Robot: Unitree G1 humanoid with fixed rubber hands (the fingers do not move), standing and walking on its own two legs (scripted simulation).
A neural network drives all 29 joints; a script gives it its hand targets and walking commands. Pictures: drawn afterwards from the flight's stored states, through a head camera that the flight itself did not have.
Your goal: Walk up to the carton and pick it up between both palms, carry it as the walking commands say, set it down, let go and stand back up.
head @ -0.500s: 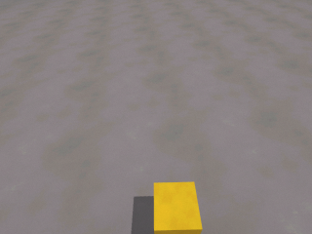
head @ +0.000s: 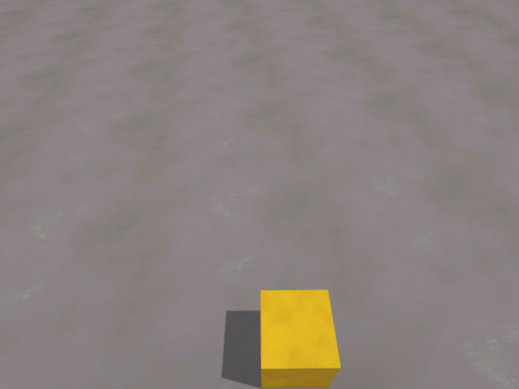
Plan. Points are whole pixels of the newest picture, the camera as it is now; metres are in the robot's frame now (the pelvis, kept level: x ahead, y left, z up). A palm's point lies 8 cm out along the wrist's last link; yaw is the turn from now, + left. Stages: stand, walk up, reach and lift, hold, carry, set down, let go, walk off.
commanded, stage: walk up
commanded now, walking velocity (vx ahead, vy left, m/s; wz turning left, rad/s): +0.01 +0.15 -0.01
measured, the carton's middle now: (294, 339) +0.42 -0.10 -0.64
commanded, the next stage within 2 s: none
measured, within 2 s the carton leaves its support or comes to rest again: neither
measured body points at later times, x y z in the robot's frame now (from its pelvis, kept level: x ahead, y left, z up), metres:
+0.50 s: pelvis +0.00 +0.02 +0.00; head +0.01 +0.02 +0.45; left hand +0.01 +0.25 -0.15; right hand +0.02 -0.22 -0.15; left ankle +0.00 +0.04 -0.73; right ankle -0.06 -0.13 -0.71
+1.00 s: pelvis -0.01 +0.01 +0.00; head +0.01 -0.01 +0.44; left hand -0.05 +0.26 -0.15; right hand +0.03 -0.23 -0.17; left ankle -0.04 +0.11 -0.70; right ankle -0.07 -0.09 -0.73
